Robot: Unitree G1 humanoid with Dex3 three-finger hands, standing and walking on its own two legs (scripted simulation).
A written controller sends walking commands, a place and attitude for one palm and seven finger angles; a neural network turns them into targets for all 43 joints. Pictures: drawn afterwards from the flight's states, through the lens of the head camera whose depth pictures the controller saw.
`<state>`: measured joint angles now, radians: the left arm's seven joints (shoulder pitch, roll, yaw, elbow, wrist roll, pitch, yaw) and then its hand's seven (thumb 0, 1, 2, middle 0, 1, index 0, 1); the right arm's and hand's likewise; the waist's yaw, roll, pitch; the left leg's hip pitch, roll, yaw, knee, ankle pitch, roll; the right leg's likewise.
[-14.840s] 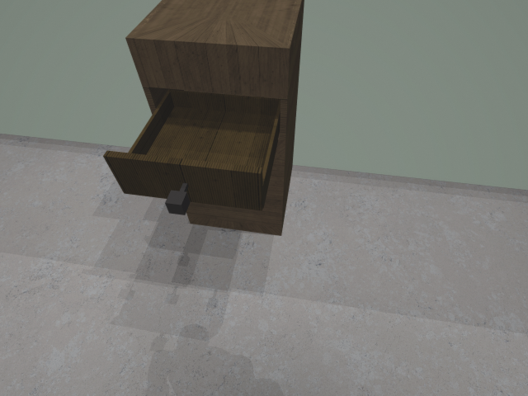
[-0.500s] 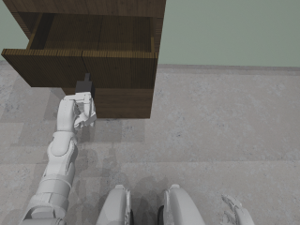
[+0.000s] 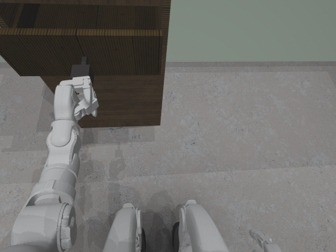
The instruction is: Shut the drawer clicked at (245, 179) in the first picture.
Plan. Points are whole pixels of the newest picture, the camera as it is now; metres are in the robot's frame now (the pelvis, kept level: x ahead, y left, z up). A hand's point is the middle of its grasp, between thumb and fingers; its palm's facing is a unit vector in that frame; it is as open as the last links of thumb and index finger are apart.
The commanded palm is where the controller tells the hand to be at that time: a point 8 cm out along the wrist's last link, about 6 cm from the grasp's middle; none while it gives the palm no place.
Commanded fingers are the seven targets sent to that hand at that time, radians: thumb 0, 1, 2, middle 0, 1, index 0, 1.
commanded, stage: push the drawer shut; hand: left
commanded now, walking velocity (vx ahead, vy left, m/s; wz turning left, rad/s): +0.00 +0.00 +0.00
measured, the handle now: (83, 70) +0.55 +0.19 +0.02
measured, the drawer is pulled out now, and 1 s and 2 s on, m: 0.10 0.00 0.00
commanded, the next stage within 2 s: pull the fist back off the drawer in 1.06 s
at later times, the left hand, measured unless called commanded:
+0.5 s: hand (94, 75) +0.53 +0.16 +0.02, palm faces +0.01 -1.00 -0.03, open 3.3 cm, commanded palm +0.51 +0.20 +0.02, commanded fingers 0.00 0.90 0.90 -1.40 -1.60 -1.40 -1.60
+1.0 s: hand (91, 66) +0.56 +0.17 +0.01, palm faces +0.03 -1.00 -0.03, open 3.0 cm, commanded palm +0.57 +0.18 +0.02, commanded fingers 0.00 0.90 0.90 -1.40 -1.60 -1.40 -1.60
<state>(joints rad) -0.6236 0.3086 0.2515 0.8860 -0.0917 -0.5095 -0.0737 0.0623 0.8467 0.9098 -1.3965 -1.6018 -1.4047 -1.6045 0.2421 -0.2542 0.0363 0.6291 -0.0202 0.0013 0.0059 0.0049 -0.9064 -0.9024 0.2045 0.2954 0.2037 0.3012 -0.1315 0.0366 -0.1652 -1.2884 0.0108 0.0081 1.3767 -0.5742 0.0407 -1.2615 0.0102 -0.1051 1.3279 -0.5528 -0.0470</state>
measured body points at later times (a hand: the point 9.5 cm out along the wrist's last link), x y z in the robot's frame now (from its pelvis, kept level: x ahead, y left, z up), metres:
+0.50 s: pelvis +0.00 +0.00 -0.01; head +0.18 +0.02 +0.40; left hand +0.53 +0.21 +0.02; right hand +0.02 -0.26 -0.13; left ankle +0.03 +0.09 -0.60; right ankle +0.03 -0.10 -0.60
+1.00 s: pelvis -0.01 +0.01 -0.02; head +0.19 +0.05 +0.38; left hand +0.55 +0.23 +0.02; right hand -0.02 -0.25 -0.13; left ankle +0.03 +0.09 -0.60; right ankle +0.03 -0.10 -0.60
